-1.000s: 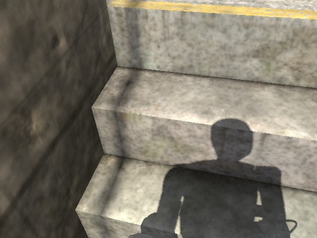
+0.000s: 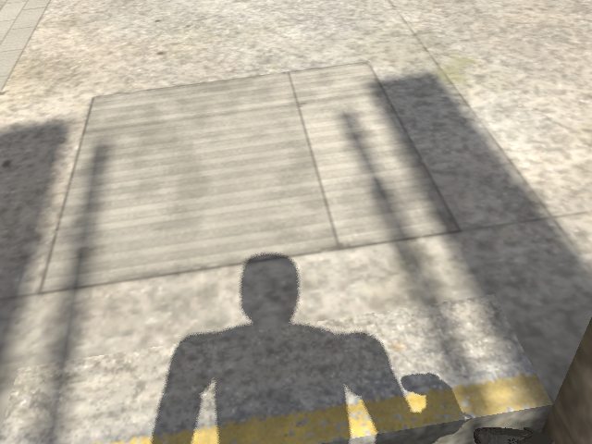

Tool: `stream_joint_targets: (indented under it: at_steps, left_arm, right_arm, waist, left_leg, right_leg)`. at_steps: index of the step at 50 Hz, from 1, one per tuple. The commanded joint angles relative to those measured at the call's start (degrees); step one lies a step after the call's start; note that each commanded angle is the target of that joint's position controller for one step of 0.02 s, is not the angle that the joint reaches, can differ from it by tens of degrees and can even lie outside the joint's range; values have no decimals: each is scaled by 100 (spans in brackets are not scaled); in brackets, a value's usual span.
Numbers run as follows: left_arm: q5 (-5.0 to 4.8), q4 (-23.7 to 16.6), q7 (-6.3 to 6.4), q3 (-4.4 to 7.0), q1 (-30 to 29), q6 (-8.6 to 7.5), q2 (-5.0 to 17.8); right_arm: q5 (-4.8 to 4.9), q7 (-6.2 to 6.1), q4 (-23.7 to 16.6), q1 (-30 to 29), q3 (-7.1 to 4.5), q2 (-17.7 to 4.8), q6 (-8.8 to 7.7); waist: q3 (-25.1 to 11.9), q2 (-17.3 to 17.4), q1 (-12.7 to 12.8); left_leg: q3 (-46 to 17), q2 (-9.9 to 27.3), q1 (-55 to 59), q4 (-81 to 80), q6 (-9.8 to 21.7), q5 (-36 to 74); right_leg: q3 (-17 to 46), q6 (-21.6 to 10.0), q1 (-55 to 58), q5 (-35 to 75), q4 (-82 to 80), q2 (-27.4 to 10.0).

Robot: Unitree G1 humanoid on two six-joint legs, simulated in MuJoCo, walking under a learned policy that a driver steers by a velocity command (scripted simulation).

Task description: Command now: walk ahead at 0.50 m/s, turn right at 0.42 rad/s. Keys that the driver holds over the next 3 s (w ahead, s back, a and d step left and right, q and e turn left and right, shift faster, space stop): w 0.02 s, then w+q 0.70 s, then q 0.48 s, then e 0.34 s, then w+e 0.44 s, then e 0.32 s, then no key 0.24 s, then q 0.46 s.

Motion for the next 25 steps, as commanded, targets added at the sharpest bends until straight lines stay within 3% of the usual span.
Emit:
stream_joint_targets:
  at_steps: [1,2,4,5,6,7,8,9,10,11,12,13,14,15,16,17,18,19,20,21,22,23,24,25]
  left_arm:
    - [-43,89,-72,-69,-239,-148,-103]
    - [170,320,-92,-104,14,-70,-47]
    - [240,566,-126,-159,314,71,-161]
    - [141,466,-42,-115,55,120,-1]
    - [161,331,56,-129,-274,141,89]
    - [278,320,207,-252,-134,168,-173]
    - [352,431,310,-273,160,217,-243]
    - [224,409,492,-282,398,254,-186]
    - [251,730,605,-325,922,235,-189]
    - [283,915,666,-407,877,281,-198]
    - [148,916,635,-353,1044,263,8]
    - [117,961,595,-337,1048,175,19]
    - [41,971,617,-444,688,67,-121]
    - [-110,909,662,-367,354,59,-46]
    - [-217,730,754,-375,125,89,217]
    - [-234,508,834,-282,-163,44,660]
    - [-167,447,870,-249,-355,49,957]
    - [-204,407,931,-181,-551,-27,1434]
    - [-342,325,977,-110,-179,-19,1234]
    - [-342,279,915,-130,74,-190,1172]
    - [-164,268,622,-214,-595,-368,1002]
    - [47,-435,301,-549,-1882,-595,-84]
    - [166,-1342,119,-648,-4034,-807,-306]
    - [1,-1511,-61,-657,-3288,-887,-775]
  right_arm:
    - [136,-144,482,889,221,644,122]
    - [166,-279,716,960,256,857,154]
    - [268,-323,677,637,332,1019,218]
    - [224,-337,635,868,406,1098,274]
    - [164,-361,354,75,466,1003,325]
    - [161,-306,66,-499,555,1025,310]
    - [167,-298,7,-691,564,1017,367]
    - [228,-359,-218,-1391,687,1127,390]
    - [339,-352,-238,-1417,750,1266,390]
    - [397,-377,-135,-1038,804,1367,454]
    - [487,-321,-255,-1187,818,1338,456]
    - [513,-198,-311,-1332,818,1342,457]
    - [454,-163,-444,-1214,795,1268,398]
    - [439,-68,-526,-1167,700,986,411]
    - [212,1,-614,-1127,653,840,508]
    - [82,7,-669,-1263,515,464,674]
    - [-59,-41,-653,-992,329,91,766]
    - [-21,-71,-565,-267,181,-428,909]
    - [-206,-17,-507,189,193,-388,945]
    - [-217,-151,-309,1385,76,-569,993]
    - [-63,-246,432,2209,-40,-703,997]
    - [-621,-334,426,2255,25,-37,867]
    - [-603,-336,1060,2765,38,109,729]
    - [-448,-299,1147,3182,-243,2,579]
  waist:
    - [1036,-78,-366]
    - [1046,-132,-365]
    - [861,-486,-257]
    - [848,-714,-524]
    - [915,-899,-437]
    - [697,-1150,-263]
    - [644,-1371,-99]
    - [780,-1509,184]
    - [703,-1331,319]
    - [633,-1050,97]
    - [671,-1011,247]
    - [781,-680,350]
    - [498,-758,62]
    - [356,-315,-208]
    - [-222,-416,-446]
    - [-564,-469,-625]
    - [-807,-387,-918]
    - [-913,-745,-1381]
    - [-897,-814,-1510]
    - [-1805,-437,-2000]
    - [-2318,2057,-2387]
    - [-2248,2595,-2089]
    - [-725,711,-2105]
    - [-1250,-349,-1526]
  left_leg:
    - [-88,25,-2019,1008,48,-289]
    - [-31,-187,-2789,1907,-15,-515]
    - [-346,-376,-4127,2828,-48,-591]
    - [-355,-377,-4198,2333,-98,-340]
    - [207,-356,-4048,1561,-234,-215]
    - [624,-351,-4048,1608,-262,121]
    - [867,-218,-4028,1535,-338,71]
    - [1159,-168,-4386,1191,-411,-270]
    - [1153,-140,-4929,2000,-388,-173]
    - [764,-17,-5358,2016,-362,-281]
    - [1082,34,-5579,1583,-344,-711]
    - [1043,105,-5521,1446,-260,-513]
    - [1219,24,-4831,939,-188,-539]
    - [1845,-136,-3267,-154,47,-668]
    - [2456,-310,-1264,-1608,252,-1010]
    - [2843,-446,165,-2611,129,-1622]
    - [2738,-693,744,-2983,33,-2247]
    - [2736,-846,979,-3854,-28,-3224]
    - [1798,-614,2557,-4883,676,-3990]
    - [322,-411,4702,-6369,1229,-4239]
    - [-1296,313,5642,-8040,1551,-1193]
    - [-3680,1242,5287,-8740,2000,-586]
    - [-1613,759,4279,-8071,1082,1048]
    - [-2462,1366,5451,-8374,1154,1120]
  right_leg:
    - [1612,537,356,1311,-1907,-941]
    - [1437,638,502,1736,-1801,-988]
    - [1166,935,1043,2534,-1607,-1127]
    - [840,1284,754,2745,-1608,-951]
    - [458,1402,157,2668,-1999,-754]
    - [432,1340,75,2691,-2339,-724]
    - [550,1119,305,2866,-2575,-836]
    - [776,908,518,3402,-3210,-1187]
    - [1002,797,1332,3732,-3339,-1452]
    - [799,891,2127,3725,-2899,-1369]
    - [582,833,2633,4005,-3127,-1393]
    - [702,844,2813,4516,-3277,-1580]
    - [310,827,2693,5719,-3257,-1477]
    - [-457,1111,2056,8261,-3136,-1204]
    - [-719,1000,1465,11010,-3480,-1347]
    - [-276,534,1336,14002,-3682,-1876]
    - [-307,383,1824,16547,-3120,-2170]
    - [-310,400,2577,17627,-2436,-2470]
    - [-474,1110,876,18016,-929,-1933]
    - [-218,1342,-250,15622,549,-1184]
    - [212,985,-887,4140,3973,-445]
    - [1373,1060,-2348,433,7527,454]
    - [1194,518,-2947,51,8801,217]
    - [1565,474,-4694,-598,10092,634]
